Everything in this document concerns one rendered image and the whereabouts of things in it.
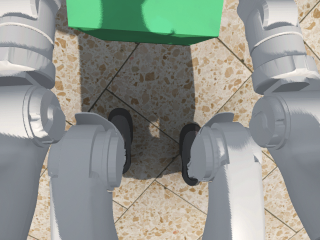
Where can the carton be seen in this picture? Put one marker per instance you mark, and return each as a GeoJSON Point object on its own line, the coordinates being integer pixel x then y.
{"type": "Point", "coordinates": [169, 22]}

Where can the robot left forearm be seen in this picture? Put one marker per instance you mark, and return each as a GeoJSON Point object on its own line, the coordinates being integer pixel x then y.
{"type": "Point", "coordinates": [27, 41]}

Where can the robot left upper arm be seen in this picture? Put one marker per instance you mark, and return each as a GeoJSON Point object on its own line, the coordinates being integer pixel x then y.
{"type": "Point", "coordinates": [31, 119]}

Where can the robot left thigh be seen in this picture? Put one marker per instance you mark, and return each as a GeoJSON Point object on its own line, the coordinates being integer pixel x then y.
{"type": "Point", "coordinates": [81, 198]}

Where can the robot right upper arm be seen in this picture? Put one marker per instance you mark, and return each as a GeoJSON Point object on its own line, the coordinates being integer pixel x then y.
{"type": "Point", "coordinates": [288, 125]}

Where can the left robot shin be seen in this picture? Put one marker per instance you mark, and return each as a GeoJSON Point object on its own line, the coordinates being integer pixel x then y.
{"type": "Point", "coordinates": [82, 118]}

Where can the robot right forearm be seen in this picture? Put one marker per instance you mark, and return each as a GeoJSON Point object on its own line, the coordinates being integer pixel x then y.
{"type": "Point", "coordinates": [275, 41]}

